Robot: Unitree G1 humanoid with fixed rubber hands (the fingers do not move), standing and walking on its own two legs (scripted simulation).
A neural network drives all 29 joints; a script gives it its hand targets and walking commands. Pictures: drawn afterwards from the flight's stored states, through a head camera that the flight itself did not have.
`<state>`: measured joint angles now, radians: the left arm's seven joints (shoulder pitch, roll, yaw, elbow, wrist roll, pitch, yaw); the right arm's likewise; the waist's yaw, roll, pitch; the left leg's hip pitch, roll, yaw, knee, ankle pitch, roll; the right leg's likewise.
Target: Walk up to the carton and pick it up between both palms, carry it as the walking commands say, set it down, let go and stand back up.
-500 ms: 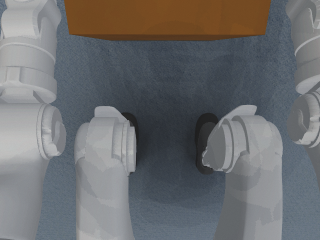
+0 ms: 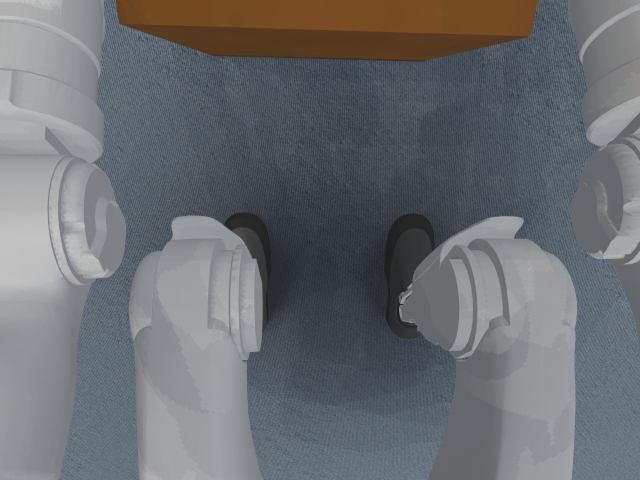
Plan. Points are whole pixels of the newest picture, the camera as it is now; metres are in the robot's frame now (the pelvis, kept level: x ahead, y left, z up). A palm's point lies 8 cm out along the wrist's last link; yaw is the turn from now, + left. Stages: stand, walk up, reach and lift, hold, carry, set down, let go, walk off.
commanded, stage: reach and lift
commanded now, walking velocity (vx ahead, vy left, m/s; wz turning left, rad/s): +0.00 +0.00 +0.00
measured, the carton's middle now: out of the picture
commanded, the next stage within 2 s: none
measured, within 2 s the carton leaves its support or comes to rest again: leaves its support in 1.02 s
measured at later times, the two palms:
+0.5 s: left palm out of the picture +0.54 +0.20 -0.17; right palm out of the picture +0.56 -0.16 -0.17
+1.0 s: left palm out of the picture +0.56 +0.20 -0.18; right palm out of the picture +0.58 -0.16 -0.17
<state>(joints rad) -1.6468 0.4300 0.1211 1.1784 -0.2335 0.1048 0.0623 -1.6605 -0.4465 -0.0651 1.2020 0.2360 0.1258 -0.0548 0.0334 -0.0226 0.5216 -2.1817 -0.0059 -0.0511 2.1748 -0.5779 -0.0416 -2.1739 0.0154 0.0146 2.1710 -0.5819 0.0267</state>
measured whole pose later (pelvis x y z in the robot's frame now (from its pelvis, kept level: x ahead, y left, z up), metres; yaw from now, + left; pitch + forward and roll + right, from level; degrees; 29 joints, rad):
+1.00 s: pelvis +0.01 +0.00 +0.00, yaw -1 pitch +33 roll +0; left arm -1.47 0.36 0.22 0.89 -0.16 0.19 0.06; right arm -1.50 -0.38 -0.17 0.95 0.18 0.19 -0.09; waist 0.04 -0.04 0.53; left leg -2.14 -0.04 -0.07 2.20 -0.62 -0.06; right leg -2.11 0.07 0.05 2.21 -0.65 0.06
